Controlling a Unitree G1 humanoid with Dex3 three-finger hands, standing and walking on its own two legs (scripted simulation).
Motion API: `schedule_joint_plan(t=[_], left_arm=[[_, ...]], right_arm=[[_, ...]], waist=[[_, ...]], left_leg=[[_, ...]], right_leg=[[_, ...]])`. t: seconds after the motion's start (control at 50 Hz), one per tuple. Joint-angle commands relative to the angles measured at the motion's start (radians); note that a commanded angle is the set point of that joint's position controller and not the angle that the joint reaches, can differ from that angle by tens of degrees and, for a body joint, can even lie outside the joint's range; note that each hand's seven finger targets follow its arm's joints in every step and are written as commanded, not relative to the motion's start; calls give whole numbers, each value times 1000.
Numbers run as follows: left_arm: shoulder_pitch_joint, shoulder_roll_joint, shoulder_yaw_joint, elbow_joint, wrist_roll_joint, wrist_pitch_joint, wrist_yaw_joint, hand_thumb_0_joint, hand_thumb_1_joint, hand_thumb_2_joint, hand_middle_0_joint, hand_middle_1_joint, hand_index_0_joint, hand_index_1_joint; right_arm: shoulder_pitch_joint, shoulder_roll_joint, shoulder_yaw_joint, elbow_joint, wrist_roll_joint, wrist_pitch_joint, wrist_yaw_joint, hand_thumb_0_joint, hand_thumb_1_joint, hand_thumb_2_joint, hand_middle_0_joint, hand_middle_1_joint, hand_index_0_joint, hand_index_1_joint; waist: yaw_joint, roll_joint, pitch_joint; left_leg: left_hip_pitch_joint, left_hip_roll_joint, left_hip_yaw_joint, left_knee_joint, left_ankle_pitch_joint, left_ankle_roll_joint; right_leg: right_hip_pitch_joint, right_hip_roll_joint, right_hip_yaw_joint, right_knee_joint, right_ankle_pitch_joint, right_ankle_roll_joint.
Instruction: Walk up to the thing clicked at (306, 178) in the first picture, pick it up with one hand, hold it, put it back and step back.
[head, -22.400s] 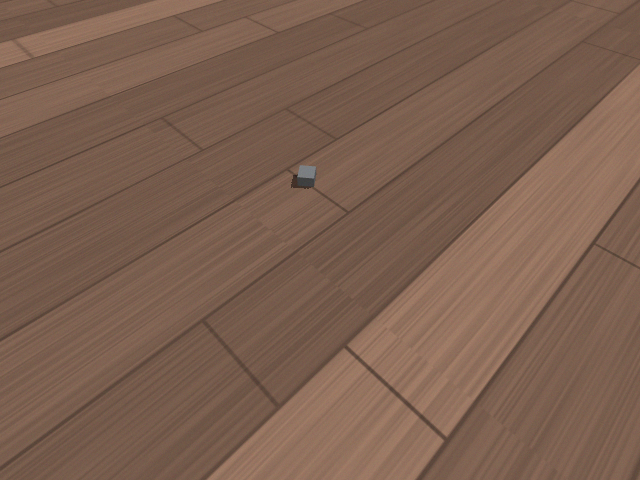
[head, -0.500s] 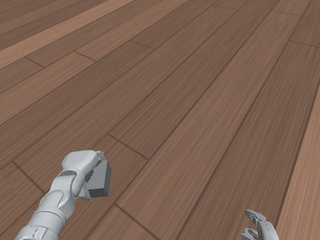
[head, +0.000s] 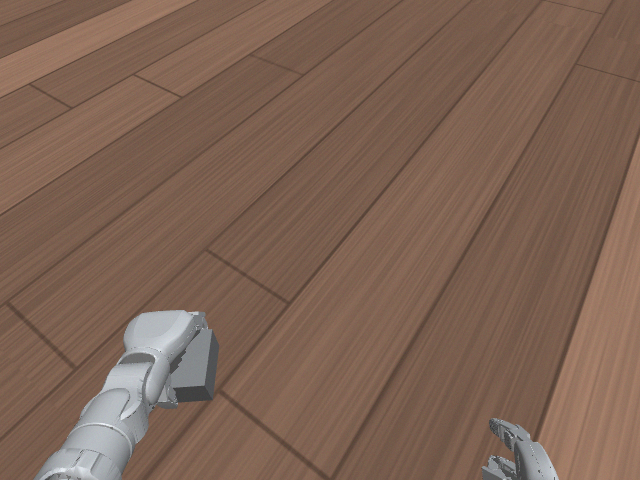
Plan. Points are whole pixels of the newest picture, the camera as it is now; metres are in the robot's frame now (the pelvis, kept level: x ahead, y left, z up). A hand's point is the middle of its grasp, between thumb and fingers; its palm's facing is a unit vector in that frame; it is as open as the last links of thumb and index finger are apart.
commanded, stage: crouch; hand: left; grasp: from above
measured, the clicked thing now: (186, 365) +0.29 +0.21 -0.11
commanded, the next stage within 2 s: lower in 1.60 s
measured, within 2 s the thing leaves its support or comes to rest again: neither
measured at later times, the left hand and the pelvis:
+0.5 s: hand (208, 383) +0.32 +0.23 -0.32, palm faces -0.42 +0.04 -0.91, open 11.4 cm; pelvis -0.06 +0.01 -0.19, yaw +0 degrees
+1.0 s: hand (228, 396) +0.35 +0.23 -0.50, palm faces -0.44 +0.00 -0.90, open 11.4 cm; pelvis -0.08 +0.00 -0.33, yaw -2 degrees
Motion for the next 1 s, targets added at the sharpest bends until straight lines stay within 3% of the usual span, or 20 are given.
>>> schedule_joint_plan(t=[0.0,0.08,0.14,0.18,0.24,0.28,0.32,0.34,0.42,0.46,0.52,0.54,0.6,0.64,0.68,0.76,0.78,0.82,0.96,0.98], left_arm=[[-373,158,79,-71,35,-13,134,0,544,953,-1054,-587,-981,-665],[-464,126,63,43,85,-20,215,0,580,942,-1068,-612,-1006,-678],[-471,111,68,119,98,-19,260,0,591,949,-1084,-606,-1018,-676],[-534,168,99,140,116,-13,286,0,591,949,-1078,-613,-1017,-679],[-550,170,108,215,118,0,309,0,595,946,-1079,-612,-1021,-674],[-595,215,140,207,120,5,325,0,584,979,-1071,-630,-1010,-695],[-612,182,124,216,110,14,329,0,591,955,-1070,-622,-1014,-682],[-661,214,137,178,108,17,332,0,574,947,-1048,-632,-998,-687],[-696,216,145,224,92,30,327,0,562,982,-1043,-635,-986,-697],[-749,212,138,225,85,24,316,0,576,984,-1047,-647,-993,-705],[-746,207,144,291,67,7,301,0,585,989,-1052,-646,-999,-703],[-770,244,156,285,77,-2,302,0,591,981,-1055,-642,-1004,-697],[-800,229,147,296,88,-28,306,0,625,1020,-1102,-614,-1036,-685],[-850,257,157,279,98,-50,318,0,667,1008,-1125,-616,-1066,-679],[-815,320,198,318,120,-56,337,0,657,1028,-1117,-631,-1057,-695],[-809,306,206,371,146,-57,374,0,632,1028,-1093,-636,-1036,-698],[-863,314,204,350,147,-59,382,0,629,1007,-1077,-651,-1029,-702],[-848,350,241,379,157,-53,394,0,640,1012,-1088,-648,-1038,-702],[-823,322,241,408,134,-51,377,0,622,1019,-1078,-645,-1025,-702],[-894,352,251,308,125,-67,372,0,618,999,-1060,-655,-1015,-703]], right_arm=[[15,-151,-70,-69,-22,-31,6,0,-894,-904,199,300,200,300],[56,-155,-83,-49,-39,-45,18,0,-896,-904,199,300,200,300],[69,-162,-90,-50,-46,-58,20,0,-898,-904,199,300,200,300],[77,-170,-96,-42,-51,-65,17,0,-898,-904,199,300,200,300],[85,-174,-97,-29,-61,-83,10,0,-899,-904,199,300,200,300],[86,-172,-97,-23,-68,-92,3,0,-898,-903,199,300,200,300],[93,-175,-99,-15,-75,-104,2,0,-896,-902,199,300,200,300],[93,-182,-103,-13,-77,-109,-1,0,-897,-902,199,300,200,300],[92,-180,-102,6,-90,-126,-5,0,-893,-901,200,300,200,300],[96,-180,-101,10,-94,-134,-4,0,-893,-902,200,300,200,300],[102,-190,-98,23,-104,-146,4,0,-892,-901,200,300,200,300],[102,-197,-97,26,-104,-148,5,0,-892,-901,200,300,200,300],[107,-195,-90,37,-109,-161,15,0,-891,-900,200,300,200,300],[115,-194,-82,46,-114,-171,24,0,-891,-900,200,300,200,300],[127,-202,-74,58,-119,-175,31,0,-891,-901,200,300,200,300],[140,-197,-64,62,-135,-185,56,0,-892,-902,200,300,200,300],[131,-197,-64,65,-136,-187,60,0,-892,-902,200,300,200,300],[145,-203,-63,72,-147,-188,70,0,-893,-902,200,300,200,300],[153,-202,-69,75,-162,-191,101,0,-895,-901,200,300,200,300],[153,-199,-72,83,-163,-187,103,0,-895,-901,200,300,200,300]], waist=[[-39,-10,-297],[-70,1,-375],[-65,-6,-437],[-60,35,-493],[-71,47,-536],[-64,79,-594],[-80,74,-633],[-78,110,-662],[-99,102,-711],[-125,91,-725],[-135,77,-706],[-135,94,-728],[-153,97,-749],[-162,123,-777],[-147,128,-797],[-152,164,-820],[-158,188,-812],[-154,194,-817],[-169,177,-822],[-165,197,-869]], left_leg=[[7,-34,3,125,209,4],[-180,-25,-10,328,173,4],[-338,-29,-12,448,118,10],[-408,-30,-13,509,76,7],[-537,-27,-26,609,20,11],[-609,-26,-25,667,-35,12],[-669,-20,-43,718,-71,12],[-668,-16,-56,727,-92,4],[-768,-12,-71,804,-171,4],[-831,-13,-71,849,-220,7],[-900,-14,-95,902,-293,8],[-912,-15,-100,918,-305,8],[-952,-17,-114,979,-338,10],[-981,-20,-103,1027,-319,12],[-1016,-24,-91,1072,-290,15],[-1032,-26,-72,1140,-225,12],[-1056,-23,-68,1153,-236,13],[-1071,-24,-67,1180,-226,13],[-1134,-19,-54,1288,-137,19],[-1135,-18,-49,1307,-115,22]], right_leg=[[-96,40,-6,66,203,-27],[-302,44,-10,249,169,-33],[-424,42,-12,364,120,-34],[-499,43,-17,435,79,-38],[-631,47,-30,553,26,-46],[-698,46,-30,613,-22,-49],[-771,45,-36,677,-52,-51],[-811,42,-39,708,-72,-53],[-910,40,-49,799,-139,-55],[-952,40,-52,834,-182,-55],[-1067,36,-62,900,-249,-56],[-1090,36,-64,922,-263,-58],[-1174,33,-73,977,-285,-56],[-1198,33,-71,1013,-270,-57],[-1219,31,-71,1049,-250,-55],[-1252,29,-73,1098,-194,-56],[-1274,31,-74,1109,-203,-57],[-1280,27,-77,1136,-193,-56],[-1286,33,-85,1214,-104,-49],[-1265,41,-85,1228,-74,-48]])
